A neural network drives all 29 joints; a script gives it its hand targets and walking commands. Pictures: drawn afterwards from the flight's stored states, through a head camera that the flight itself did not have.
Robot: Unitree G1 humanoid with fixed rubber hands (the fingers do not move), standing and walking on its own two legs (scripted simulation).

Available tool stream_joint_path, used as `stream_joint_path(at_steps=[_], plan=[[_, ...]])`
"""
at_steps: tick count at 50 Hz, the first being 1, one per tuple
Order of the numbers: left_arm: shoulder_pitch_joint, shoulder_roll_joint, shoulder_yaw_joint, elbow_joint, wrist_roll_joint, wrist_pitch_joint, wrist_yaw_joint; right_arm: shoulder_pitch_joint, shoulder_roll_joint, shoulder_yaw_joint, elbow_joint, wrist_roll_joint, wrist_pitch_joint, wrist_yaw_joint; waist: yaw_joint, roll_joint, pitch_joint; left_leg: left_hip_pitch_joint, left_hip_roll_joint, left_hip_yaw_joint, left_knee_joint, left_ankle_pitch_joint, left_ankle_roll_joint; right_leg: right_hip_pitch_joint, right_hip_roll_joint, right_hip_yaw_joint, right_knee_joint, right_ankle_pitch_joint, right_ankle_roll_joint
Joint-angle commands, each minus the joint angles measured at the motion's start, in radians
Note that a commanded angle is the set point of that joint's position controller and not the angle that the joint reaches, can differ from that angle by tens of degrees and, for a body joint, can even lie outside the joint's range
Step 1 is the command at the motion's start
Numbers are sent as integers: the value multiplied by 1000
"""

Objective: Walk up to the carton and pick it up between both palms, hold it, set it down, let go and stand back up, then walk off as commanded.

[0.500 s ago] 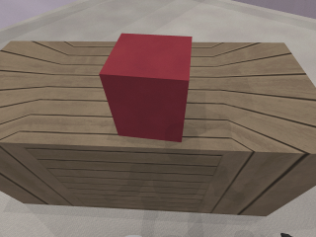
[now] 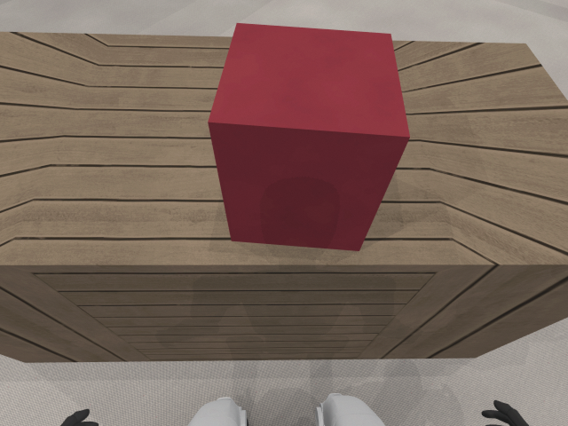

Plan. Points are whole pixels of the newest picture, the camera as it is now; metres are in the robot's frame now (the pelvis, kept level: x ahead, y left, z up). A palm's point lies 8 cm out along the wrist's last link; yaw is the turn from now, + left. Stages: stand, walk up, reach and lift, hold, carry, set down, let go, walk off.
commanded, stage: walk up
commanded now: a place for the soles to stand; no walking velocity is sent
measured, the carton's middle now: (303, 147) +0.48 -0.01 +0.09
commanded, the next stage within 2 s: none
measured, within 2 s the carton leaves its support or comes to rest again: neither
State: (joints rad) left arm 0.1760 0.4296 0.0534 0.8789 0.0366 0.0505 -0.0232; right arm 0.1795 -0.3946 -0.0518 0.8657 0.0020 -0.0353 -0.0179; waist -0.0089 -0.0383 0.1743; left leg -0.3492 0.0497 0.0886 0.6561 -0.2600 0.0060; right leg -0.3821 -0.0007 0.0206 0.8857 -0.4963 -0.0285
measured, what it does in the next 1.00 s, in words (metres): steps on the spot: right foot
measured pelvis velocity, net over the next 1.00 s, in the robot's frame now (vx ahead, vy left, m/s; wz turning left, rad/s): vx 0.03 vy -0.04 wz -0.01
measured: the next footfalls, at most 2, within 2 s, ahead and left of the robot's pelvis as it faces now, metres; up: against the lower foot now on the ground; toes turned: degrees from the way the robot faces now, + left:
right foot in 0.08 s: +0.10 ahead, -0.17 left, +0.00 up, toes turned +10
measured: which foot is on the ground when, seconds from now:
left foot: down 0.00-1.00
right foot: up 0.00-0.06, down 0.08-1.00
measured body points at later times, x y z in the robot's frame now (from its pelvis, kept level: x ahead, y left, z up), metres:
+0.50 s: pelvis +0.00 -0.04 +0.01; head +0.02 -0.03 +0.46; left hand +0.12 +0.26 -0.11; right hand +0.07 -0.35 -0.10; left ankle +0.01 +0.09 -0.72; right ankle +0.01 -0.15 -0.72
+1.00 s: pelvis +0.03 -0.04 +0.02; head +0.03 -0.03 +0.47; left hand +0.12 +0.28 -0.10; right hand +0.10 -0.36 -0.09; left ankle +0.02 +0.09 -0.72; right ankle +0.01 -0.15 -0.72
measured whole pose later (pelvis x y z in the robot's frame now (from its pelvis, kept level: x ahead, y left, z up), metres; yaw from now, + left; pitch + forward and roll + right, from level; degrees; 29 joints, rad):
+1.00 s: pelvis +0.03 -0.04 +0.02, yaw -1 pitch -1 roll +0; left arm 0.12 0.41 0.03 1.04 0.02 0.02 -0.05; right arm 0.19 -0.39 -0.01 1.04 -0.03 -0.06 -0.01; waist 0.01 -0.03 0.03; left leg -0.16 0.02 0.02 0.45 -0.27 -0.02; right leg -0.16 -0.01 -0.04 0.47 -0.29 -0.01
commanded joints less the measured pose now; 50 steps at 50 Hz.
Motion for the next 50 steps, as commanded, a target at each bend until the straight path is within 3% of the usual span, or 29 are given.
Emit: stream_joint_path(at_steps=[1, 3, 4, 5, 6, 7, 9, 10, 11, 12, 14, 15, 16, 17, 18, 20, 21, 22, 23, 26, 29, 33, 38, 40, 41, 42, 45, 48, 50], plan=[[116, 174, 72, -64, 0, -15, -11, -18, -304, -65, -71, 1, -6, -31, 37, 167, -217, -11, 260, -191, -106, 311, 181, 166, -11, -47, -171, 122, -19], [136, 201, 85, -54, 10, -25, -13, 7, -265, -46, -70, -2, 3, -29, 59, 48, -221, -142, 157, -115, 37, 108, 94, 300, -13, 8, -346, 158, -50], [140, 278, 100, -74, 22, -35, -8, 11, -212, -37, -87, -2, 10, -28, 51, -156, -216, -272, 30, -12, 284, -44, 26, 322, -229, 368, -483, 216, -123], [50, 302, 98, -108, 8, -44, -3, 8, -213, -36, -88, 3, 15, -37, 43, -144, -176, -277, -24, -15, 348, -360, 14, 202, -350, 484, -538, 222, -226], [19, 312, 102, -110, 7, -51, 0, -39, -242, -51, -82, -1, 13, -36, 65, -149, -174, -159, 18, -123, 381, -378, 18, 63, -366, 493, -509, 214, -284], [5, 275, 95, -111, -4, -52, 3, -23, -245, -49, -64, 6, 5, -29, 42, -82, -147, -138, 25, -119, 380, -353, 26, 51, -326, 392, -491, 216, -257], [-42, 232, 70, -116, -15, -54, 11, 45, -219, -43, -29, 14, 0, -15, 11, -84, -151, -106, -2, -86, 306, -266, 29, 111, -237, 208, -419, 414, -213], [-51, 213, 62, -122, -13, -61, 13, 84, -206, -37, -24, 12, -3, -13, -4, -71, -170, -79, -12, -77, 249, -212, 35, 128, -232, 180, -355, 596, -208], [-10, 218, 61, -116, -17, -61, 16, 80, -187, -32, -23, 6, -7, -11, 18, -73, -202, -57, -10, -45, 159, -177, 20, 185, -211, 154, -330, 651, -192], [-10, 213, 52, -109, -17, -59, 12, 67, -176, -28, -21, 0, -15, -10, 13, -128, -230, 21, -28, -39, 72, -140, 24, 143, -203, 147, -322, 633, -180], [-49, 202, 40, -108, -25, -52, 9, 111, -187, -30, 3, -10, -33, -14, -16, -80, -235, 153, -46, -30, -170, -7, 32, 127, -176, 96, -224, 627, -135], [-57, 172, 28, -114, -30, -54, 10, 105, -211, -34, 4, -20, -40, -18, -19, -21, -234, 217, 6, -112, -193, 82, 50, 66, -160, 101, -187, 569, -99], [-51, 125, 14, -119, -49, -51, 12, 87, -268, -44, -8, -33, -48, -20, -3, 160, -261, 266, 165, -357, -256, 222, 98, -19, -78, 44, -89, 377, -39], [-11, 129, 9, -85, -54, -44, 19, 17, -294, -32, -19, -17, -52, -17, 22, 125, -207, 164, 318, -516, -278, 274, 227, -2, -15, -4, -112, 66, 4], [6, 151, 17, -50, -40, -47, 20, -32, -306, -32, -20, -15, -49, -8, 51, 183, -157, -13, 324, -456, -276, 214, 242, 134, -61, 12, -145, -29, -7], [9, 159, 16, -27, -36, -70, 8, -94, -232, -12, -24, -10, -39, 6, 69, 104, -156, -29, 165, -243, -201, 154, 120, 217, -74, 48, -378, 204, -27], [-27, 178, 21, -15, -30, -80, 4, -80, -205, -9, -21, -8, -36, 7, 46, 96, -187, -4, 72, -164, -166, 111, 54, 208, -124, 134, -419, 305, -49], [-65, 199, 26, -16, -27, -82, 4, -47, -201, 3, -7, 1, -35, 7, 23, 24, -199, 26, 32, -150, -147, 107, 30, 200, -156, 176, -461, 324, -66], [-107, 198, 26, -20, -21, -84, 3, -17, -194, 6, 17, 2, -35, 9, -2, 14, -222, 71, 14, -127, -149, -13, 30, 168, -186, 197, -489, 221, -87], [-135, 156, 3, 8, -27, -82, 4, -47, -203, 2, 46, -10, -35, 14, -6, 73, -181, 166, 43, -155, -229, -14, 39, 82, -142, 126, -512, 193, -48], [-138, 157, 4, 48, -30, -87, 3, -52, -199, 5, 83, -9, -40, 15, -1, 5, -178, 136, 59, -161, -257, 109, 35, 167, -128, 95, -527, 279, -36], [-151, 151, 1, 79, -37, -92, 2, -81, -186, 17, 112, -4, -39, 10, 7, -9, -214, 168, 66, -153, -284, 186, 31, 241, -138, 78, -540, 417, -19], [-163, 132, -11, 115, -37, -83, 5, -91, -191, 22, 142, -14, -36, 11, 12, 19, -201, 176, 73, -164, -327, 203, 30, 250, -124, 50, -558, 375, -11], [-124, 159, 11, 107, -17, -68, -9, -53, -224, 10, 136, -22, -41, 1, 17, -40, -188, 155, 61, -155, -293, -6, 49, 233, -99, 53, -556, 157, -27], [-132, 155, 9, 104, -11, -63, -14, -59, -216, 2, 134, -24, -39, 1, 23, 1, -175, 159, 32, -116, -280, -58, 41, 213, -107, 71, -574, 82, -39], [-136, 161, 16, 103, -13, -62, -17, -57, -206, 5, 130, -25, -37, 0, 27, -46, -162, 109, 15, -105, -269, -86, 45, 230, -121, 78, -582, 13, -53], [-152, 159, 11, 93, -12, -53, -24, -51, -199, 4, 109, -32, -41, 0, 21, 10, -114, 109, 34, -149, -298, -74, 44, 175, -116, 81, -566, 79, -42], [-133, 137, 8, 77, -15, -60, -20, -7, -234, -3, 117, -31, -47, -9, 14, 45, -154, 174, 109, -229, -311, 166, 74, 197, -83, 26, -472, 278, -22], [-125, 151, 7, 76, -15, -63, -15, -17, -243, -8, 99, -28, -47, -12, 19, 65, -182, 199, 108, -211, -272, 334, 72, 230, -96, 18, -470, 406, -14]])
